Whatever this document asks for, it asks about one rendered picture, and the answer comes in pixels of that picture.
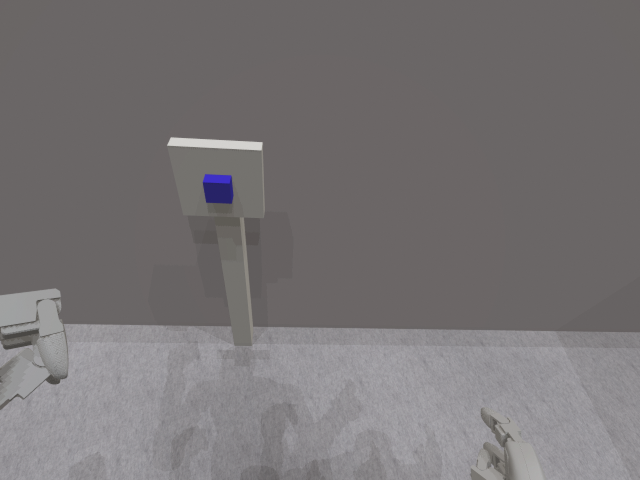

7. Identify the button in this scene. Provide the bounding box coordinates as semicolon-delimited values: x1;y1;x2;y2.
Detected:
203;174;233;204

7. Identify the panel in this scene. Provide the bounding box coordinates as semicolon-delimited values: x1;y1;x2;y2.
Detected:
167;137;265;346

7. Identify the right robot hand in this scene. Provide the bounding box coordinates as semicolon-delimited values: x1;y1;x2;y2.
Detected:
471;407;546;480

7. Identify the left robot hand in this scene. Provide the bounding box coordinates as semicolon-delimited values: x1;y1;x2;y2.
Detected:
0;288;68;410

